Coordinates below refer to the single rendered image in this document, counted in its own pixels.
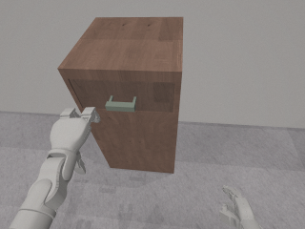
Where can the robot right forearm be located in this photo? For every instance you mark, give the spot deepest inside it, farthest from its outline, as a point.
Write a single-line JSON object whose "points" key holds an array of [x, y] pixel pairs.
{"points": [[249, 224]]}

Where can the cabinet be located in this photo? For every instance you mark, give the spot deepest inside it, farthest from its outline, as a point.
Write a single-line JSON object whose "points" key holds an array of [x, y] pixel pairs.
{"points": [[144, 49]]}

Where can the robot left forearm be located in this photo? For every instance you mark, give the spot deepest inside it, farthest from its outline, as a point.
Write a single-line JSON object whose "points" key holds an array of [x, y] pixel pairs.
{"points": [[48, 192]]}

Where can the right robot hand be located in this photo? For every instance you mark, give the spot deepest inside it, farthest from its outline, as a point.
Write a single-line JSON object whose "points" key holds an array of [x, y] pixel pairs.
{"points": [[232, 214]]}

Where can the left robot hand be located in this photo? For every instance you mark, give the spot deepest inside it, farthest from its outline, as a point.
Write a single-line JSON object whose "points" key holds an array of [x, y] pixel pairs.
{"points": [[71, 131]]}

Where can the drawer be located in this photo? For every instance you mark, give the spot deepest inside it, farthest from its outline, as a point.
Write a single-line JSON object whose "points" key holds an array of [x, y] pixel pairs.
{"points": [[150, 96]]}

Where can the handle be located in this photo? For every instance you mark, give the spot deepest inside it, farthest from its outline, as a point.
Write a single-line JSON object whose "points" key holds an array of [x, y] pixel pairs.
{"points": [[121, 106]]}

